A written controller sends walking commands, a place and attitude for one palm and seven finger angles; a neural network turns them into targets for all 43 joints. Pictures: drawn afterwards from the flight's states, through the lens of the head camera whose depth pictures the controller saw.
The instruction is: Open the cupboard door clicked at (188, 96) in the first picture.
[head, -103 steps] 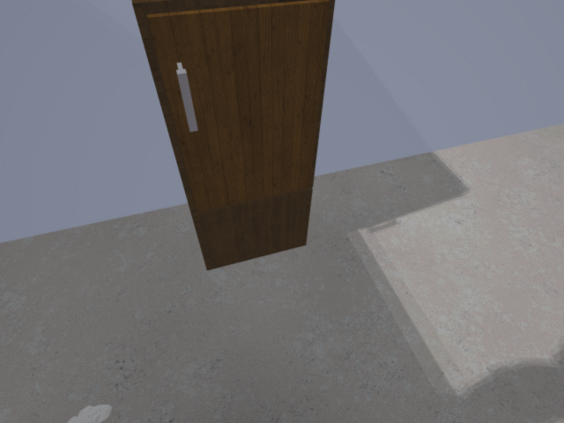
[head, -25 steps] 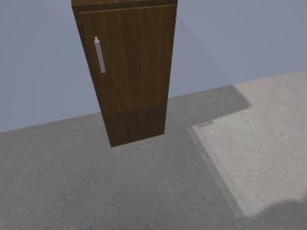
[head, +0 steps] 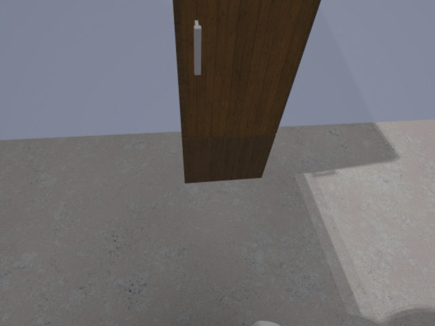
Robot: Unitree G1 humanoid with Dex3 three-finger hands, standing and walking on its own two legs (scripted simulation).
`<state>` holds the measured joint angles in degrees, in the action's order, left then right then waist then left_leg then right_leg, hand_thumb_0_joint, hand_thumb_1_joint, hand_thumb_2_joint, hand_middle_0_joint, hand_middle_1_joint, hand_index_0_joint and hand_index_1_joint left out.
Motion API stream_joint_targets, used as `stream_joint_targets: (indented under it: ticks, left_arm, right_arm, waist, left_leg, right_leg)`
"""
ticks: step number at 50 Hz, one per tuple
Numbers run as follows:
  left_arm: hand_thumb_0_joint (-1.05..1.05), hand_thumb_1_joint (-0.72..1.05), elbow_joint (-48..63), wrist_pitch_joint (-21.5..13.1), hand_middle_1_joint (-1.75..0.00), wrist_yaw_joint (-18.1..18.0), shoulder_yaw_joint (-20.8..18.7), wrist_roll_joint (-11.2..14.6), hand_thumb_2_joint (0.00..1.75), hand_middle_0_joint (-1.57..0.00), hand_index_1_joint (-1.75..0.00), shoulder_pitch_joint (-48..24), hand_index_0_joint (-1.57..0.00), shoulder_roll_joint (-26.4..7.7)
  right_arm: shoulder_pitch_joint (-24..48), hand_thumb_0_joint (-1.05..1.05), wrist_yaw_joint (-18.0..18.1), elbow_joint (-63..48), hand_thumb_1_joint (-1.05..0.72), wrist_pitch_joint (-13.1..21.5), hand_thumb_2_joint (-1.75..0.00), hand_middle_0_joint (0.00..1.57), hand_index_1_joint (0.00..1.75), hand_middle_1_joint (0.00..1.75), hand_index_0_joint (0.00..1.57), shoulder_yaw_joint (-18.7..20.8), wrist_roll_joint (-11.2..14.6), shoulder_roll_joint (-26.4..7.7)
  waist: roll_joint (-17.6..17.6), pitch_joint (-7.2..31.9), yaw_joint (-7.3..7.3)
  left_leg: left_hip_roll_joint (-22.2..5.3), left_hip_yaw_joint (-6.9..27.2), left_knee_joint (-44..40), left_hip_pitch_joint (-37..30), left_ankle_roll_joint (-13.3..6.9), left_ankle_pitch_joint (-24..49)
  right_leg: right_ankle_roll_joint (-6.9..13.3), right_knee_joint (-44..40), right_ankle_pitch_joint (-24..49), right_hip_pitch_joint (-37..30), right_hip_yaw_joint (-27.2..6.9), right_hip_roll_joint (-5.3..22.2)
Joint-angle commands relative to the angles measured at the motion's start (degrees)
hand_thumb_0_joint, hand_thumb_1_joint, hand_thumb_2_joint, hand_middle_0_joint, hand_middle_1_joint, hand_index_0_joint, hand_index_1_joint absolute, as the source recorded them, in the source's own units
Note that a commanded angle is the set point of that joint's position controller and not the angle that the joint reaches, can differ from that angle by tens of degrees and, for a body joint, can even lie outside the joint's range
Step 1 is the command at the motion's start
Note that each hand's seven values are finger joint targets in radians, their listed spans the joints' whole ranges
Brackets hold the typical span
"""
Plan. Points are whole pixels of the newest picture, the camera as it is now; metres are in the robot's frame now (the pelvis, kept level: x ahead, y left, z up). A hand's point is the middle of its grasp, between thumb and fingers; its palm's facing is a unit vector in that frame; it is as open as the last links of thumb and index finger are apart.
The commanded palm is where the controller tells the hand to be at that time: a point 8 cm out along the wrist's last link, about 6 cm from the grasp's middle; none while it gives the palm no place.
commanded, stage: turn to face it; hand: left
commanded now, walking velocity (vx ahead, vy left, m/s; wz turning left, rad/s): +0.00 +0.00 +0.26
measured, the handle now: (197, 48) +0.86 +0.11 +0.05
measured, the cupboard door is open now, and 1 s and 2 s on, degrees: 0 0 0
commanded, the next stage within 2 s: take the last steps up to it in 0.16 s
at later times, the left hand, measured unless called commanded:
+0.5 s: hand out of the picture -0.03 +0.14 -0.16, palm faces +0.17 -0.97 -0.18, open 7.3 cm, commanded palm none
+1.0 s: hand (157, 300) +0.19 +0.13 -0.17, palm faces +0.02 -0.98 -0.17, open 7.4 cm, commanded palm none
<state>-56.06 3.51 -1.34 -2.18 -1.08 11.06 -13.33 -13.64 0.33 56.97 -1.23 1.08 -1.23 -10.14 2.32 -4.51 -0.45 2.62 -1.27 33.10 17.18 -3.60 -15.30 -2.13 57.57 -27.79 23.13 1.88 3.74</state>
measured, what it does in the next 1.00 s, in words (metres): walks ahead: right foot, then left foot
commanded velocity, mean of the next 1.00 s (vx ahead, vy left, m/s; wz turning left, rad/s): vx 0.23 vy -0.11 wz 0.01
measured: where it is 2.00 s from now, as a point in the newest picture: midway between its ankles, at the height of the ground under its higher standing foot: (241, 299)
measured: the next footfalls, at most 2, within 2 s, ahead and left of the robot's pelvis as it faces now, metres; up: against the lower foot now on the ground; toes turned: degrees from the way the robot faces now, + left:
right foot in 0.30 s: +0.02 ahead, -0.15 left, +0.00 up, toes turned +4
left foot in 0.60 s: +0.04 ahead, +0.10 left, +0.00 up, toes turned +13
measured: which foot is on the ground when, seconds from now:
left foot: down 0.00-0.30, up 0.32-0.58, down 0.60-1.00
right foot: up 0.00-0.28, down 0.30-0.60, up 0.62-1.00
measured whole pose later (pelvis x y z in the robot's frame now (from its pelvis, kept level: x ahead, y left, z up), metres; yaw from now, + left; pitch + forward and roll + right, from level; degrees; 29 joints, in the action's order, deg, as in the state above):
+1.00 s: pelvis +0.13 -0.06 +0.00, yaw +3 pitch +0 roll +0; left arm -59.6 0.7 2.4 -4.5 -1.6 9.5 -11.5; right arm -27.8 1.8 67.4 2.6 2.5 -2.2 -5.6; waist 0.8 -4.2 -3.5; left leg -7.5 -9.4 22.5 -1.2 4.9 -22.3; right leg -0.2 39.1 -11.9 28.7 5.5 6.2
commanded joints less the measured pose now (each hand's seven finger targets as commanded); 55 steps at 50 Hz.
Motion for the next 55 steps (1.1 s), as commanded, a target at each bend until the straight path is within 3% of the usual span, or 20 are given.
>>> stream_joint_targets:
  ticks: [1, 6, 12, 13, 15, 17, 20, 24, 28, 29, 30, 32, 34, 38, 47, 50, 51, 52, 53, 55]
  left_arm:
    - [0.0, 0.9, 3.9, -1.6, -0.3, -0.1, -1.3, 0.2, 0.9, -0.2, -0.3, 0.4, -0.2, -4.2]
    - [0.0, 0.9, 4.0, -1.6, -0.3, -0.2, -1.0, 0.4, 0.9, -0.2, -0.3, 0.1, -0.2, -2.1]
    - [0.0, 0.9, 1.8, -2.6, -0.3, -0.8, -1.1, 0.5, 0.9, -0.2, -0.3, 6.6, -0.2, -2.0]
    - [0.0, 0.9, 1.2, -3.2, -0.3, -1.1, -1.1, 0.3, 0.9, -0.2, -0.3, 8.2, -0.2, -3.2]
    - [0.0, 0.9, 1.2, -3.8, -0.3, -0.9, -1.6, -0.5, 0.9, -0.2, -0.3, 8.0, -0.2, -9.0]
    - [0.0, 0.9, 1.1, -3.9, -0.3, -0.9, -1.6, -0.5, 0.9, -0.2, -0.3, 6.9, -0.2, -7.1]
    - [0.0, 0.9, -0.4, -5.1, -0.3, -0.2, -1.0, -0.6, 0.9, -0.2, -0.3, 6.9, -0.2, -4.7]
    - [0.0, 0.9, -3.3, -5.4, -0.3, 0.1, -1.2, -1.0, 0.9, -0.2, -0.3, 13.1, -0.2, -4.3]
    - [0.0, 0.9, -4.9, -4.7, -0.3, 0.7, -1.2, -0.2, 0.9, -0.2, -0.3, 12.9, -0.2, -3.0]
    - [0.0, 0.9, -4.2, -4.5, -0.3, 1.1, -0.9, -0.1, 0.9, -0.2, -0.3, 12.6, -0.2, -0.7]
    - [0.0, 0.9, -2.9, -4.5, -0.3, 1.7, -0.6, 0.0, 0.9, -0.2, -0.3, 12.0, -0.2, 2.2]
    - [0.0, 0.9, -0.2, -3.7, -0.3, 1.9, -1.4, -1.5, 0.9, -0.2, -0.3, 4.6, -0.2, -0.9]
    - [0.0, 0.9, -1.9, -3.7, -0.3, 3.0, -1.8, -1.5, 0.9, -0.2, -0.3, 5.5, -0.2, -0.1]
    - [0.0, 0.9, -3.5, -2.9, -0.3, 3.7, -1.7, -1.0, 0.9, -0.2, -0.3, 8.0, -0.2, 2.3]
    - [0.0, 0.9, 0.3, -3.6, -0.3, 4.0, -1.8, -0.3, 0.9, -0.2, -0.3, -3.9, -0.2, 1.7]
    - [0.0, 0.9, -3.5, -5.1, -0.3, 3.7, -2.9, -0.4, 0.9, -0.2, -0.3, 7.4, -0.2, -1.3]
    - [0.0, 0.9, -6.3, -6.0, -0.3, 3.1, -4.0, -0.7, 0.9, -0.2, -0.3, 15.9, -0.2, -5.4]
    - [0.0, 0.9, -7.8, -6.6, -0.3, 2.0, -5.8, -0.6, 0.9, -0.2, -0.3, 22.3, -0.2, -12.9]
    - [0.0, 0.9, -7.7, -6.2, -0.3, 1.3, -5.3, 0.3, 0.9, -0.2, -0.3, 22.0, -0.2, -13.7]
    - [0.0, 0.9, -4.9, -5.9, -0.3, 0.8, -3.7, 0.1, 0.9, -0.2, -0.3, 10.1, -0.2, -8.1]
  right_arm:
    - [-1.9, 0.0, 1.4, -3.0, -0.9, 1.4, -0.9, 0.2, 0.3, 0.3, 0.2, 3.0, 0.1, -11.4]
    - [-3.7, 0.0, 1.4, -2.0, -0.9, 0.8, -0.9, 0.2, 0.3, 0.3, 0.2, 3.6, 0.0, -11.0]
    - [-1.1, 0.0, 0.8, -2.1, -0.9, 0.3, -0.9, 0.2, 0.3, 0.3, 0.2, 4.0, 0.3, -10.4]
    - [-0.8, 0.0, 0.5, -2.1, -0.9, 0.4, -0.9, 0.2, 0.3, 0.3, 0.2, 3.6, 0.7, -8.8]
    - [-0.5, 0.0, 0.2, -3.3, -0.9, 0.4, -0.9, 0.2, 0.3, 0.3, 0.2, 2.4, 0.5, -3.7]
    - [1.2, 0.0, -0.2, -3.1, -0.9, -0.6, -0.9, 0.2, 0.3, 0.3, 0.2, 3.2, -0.4, -5.9]
    - [-1.6, 0.0, -0.9, -0.8, -0.9, 0.3, -0.9, 0.2, 0.3, 0.3, 0.2, 3.3, -0.7, -4.7]
    - [2.5, 0.0, -0.9, -2.0, -0.9, 1.5, -0.9, 0.2, 0.3, 0.3, 0.2, 2.8, -0.4, -2.8]
    - [-5.7, 0.0, 0.3, 1.5, -0.9, 3.0, -0.9, 0.2, 0.3, 0.3, 0.2, 2.3, -0.2, -2.5]
    - [-10.8, 0.0, 1.0, 3.3, -0.9, 3.4, -0.9, 0.2, 0.3, 0.3, 0.2, 3.1, -0.3, -6.0]
    - [-16.8, 0.0, 1.5, 4.6, -0.9, 3.7, -0.9, 0.2, 0.3, 0.3, 0.2, 4.7, -0.9, -12.1]
    - [-16.8, 0.0, 2.1, 5.0, -0.9, 3.7, -0.9, 0.2, 0.3, 0.3, 0.2, 4.7, -0.8, -13.1]
    - [-12.2, 0.0, 2.3, 4.3, -0.9, 4.5, -0.9, 0.2, 0.3, 0.3, 0.2, 3.1, -0.6, -7.9]
    - [-12.6, 0.0, 2.8, 5.3, -0.9, 5.7, -0.9, 0.2, 0.3, 0.3, 0.2, 2.5, -0.2, -5.6]
    - [-14.9, 0.0, 2.0, 7.5, -0.9, 5.0, -0.9, 0.2, 0.3, 0.3, 0.2, 3.6, -1.0, -6.7]
    - [-12.4, 0.0, 1.6, 7.6, -0.9, 4.4, -0.9, 0.2, 0.3, 0.3, 0.2, 4.2, -0.7, -7.9]
    - [-13.5, 0.0, 1.0, 7.6, -0.9, 4.4, -0.9, 0.2, 0.3, 0.3, 0.2, 3.9, -0.1, -6.4]
    - [-15.0, 0.0, 0.6, 5.5, -0.9, 4.5, -0.9, 0.2, 0.3, 0.3, 0.2, 2.4, 0.7, -0.7]
    - [-10.1, 0.0, 0.8, 3.1, -0.9, 4.0, -0.9, 0.2, 0.3, 0.3, 0.2, 2.2, 1.0, -1.6]
    - [-5.2, 0.0, 0.5, 2.1, -0.9, 3.8, -0.9, 0.2, 0.3, 0.3, 0.2, 3.0, 0.4, -2.2]
  waist:
    - [-9.1, 6.9, -0.56]
    - [-9.3, 6.8, -1.62]
    - [-9.3, 6.8, 1.25]
    - [-5.4, 6.8, 1.98]
    - [11.9, 2.5, 1.83]
    - [13.5, -2.4, 1.81]
    - [6.0, -3.2, -0.51]
    - [7.1, -3.5, 2.15]
    - [2.3, -0.8, -1.38]
    - [-5.9, 0.5, -3.45]
    - [-19.1, 1.6, -5.44]
    - [-15.2, -2.9, -5.53]
    - [-8.7, -6.2, -2.63]
    - [-9.3, -3.0, -0.56]
    - [-11.7, -5.4, -2.24]
    - [-8.2, 2.0, 3.74]
    - [-0.5, 8.4, 7.27]
    - [17.8, 15.2, 8.73]
    - [13.1, 15.4, 8.88]
    - [7.9, 5.9, 4.9]
  left_leg:
    - [-15.4, 18.2, -16.4, -9.2, -7.0, 15.5]
    - [-15.5, 19.8, -16.3, -9.5, -7.4, 15.8]
    - [-11.9, 19.0, -12.8, -1.0, -3.9, 11.3]
    - [-9.1, 16.3, -9.5, 2.7, -1.3, 6.6]
    - [-0.2, 4.4, 5.2, 10.8, 4.0, -11.7]
    - [-2.4, 3.8, 18.3, 12.1, 3.5, -11.7]
    - [-4.9, -0.6, 22.2, 11.7, 3.8, -6.1]
    - [-6.3, -3.9, 11.7, 8.9, 4.1, -8.8]
    - [-5.3, -6.6, -6.3, -11.9, 4.0, -2.1]
    - [-12.2, 3.0, -12.0, -19.2, 2.3, -9.1]
    - [-26.1, 21.4, -21.0, -22.7, -2.7, -19.1]
    - [-31.1, 27.7, -26.8, -13.6, -5.8, -24.8]
    - [-26.6, 17.5, -26.6, -9.2, -4.2, -14.6]
    - [-21.5, 2.9, -22.9, -11.2, -3.0, 6.6]
    - [-22.0, -1.2, -20.2, -8.5, -2.5, 10.7]
    - [-18.6, -5.2, -4.2, -6.8, 0.5, 20.4]
    - [-15.1, -8.0, 10.4, 1.0, 2.3, 15.8]
    - [-6.5, -9.2, 31.5, 16.1, 4.2, -16.5]
    - [-7.2, -1.2, 40.7, 17.9, 2.5, -20.2]
    - [-11.1, 1.0, 45.8, 20.8, 2.0, -11.5]
  right_leg:
    - [-0.7, 0.6, 2.3, 4.9, -1.8, 0.3]
    - [-0.7, -9.4, 1.4, 0.8, -1.1, -1.3]
    - [0.0, -30.1, 12.2, -14.3, -0.3, -2.6]
    - [0.3, -37.2, 15.6, -19.2, -2.2, -0.2]
    - [8.4, -48.7, -4.6, -14.6, -21.9, 17.2]
    - [10.6, -53.5, -17.6, -5.4, -25.5, 15.8]
    - [9.7, -48.5, -3.4, -7.6, -13.4, 10.2]
    - [11.3, -46.7, 1.5, -9.7, -11.7, 9.6]
    - [8.4, -38.4, 0.0, -0.4, -7.5, 4.7]
    - [6.1, -29.0, -0.3, 6.2, -4.7, 1.4]
    - [3.3, -12.7, -1.3, 14.4, 2.8, -3.4]
    - [3.2, 3.7, -0.7, 18.7, -1.8, -0.4]
    - [2.6, 6.8, 7.9, 17.4, -2.7, 2.5]
    - [0.8, 4.6, 15.0, 14.9, -0.3, 2.8]
    - [1.7, -17.8, 16.2, 5.3, 4.7, 1.9]
    - [3.5, -26.8, 16.6, -14.1, 8.1, -2.4]
    - [5.3, -29.3, 14.3, -28.4, 3.2, 1.5]
    - [10.5, -36.5, 13.1, -39.4, -21.2, 19.0]
    - [13.3, -42.0, 10.5, -33.4, -27.2, 22.0]
    - [13.2, -44.6, 0.2, -19.6, -21.0, 18.7]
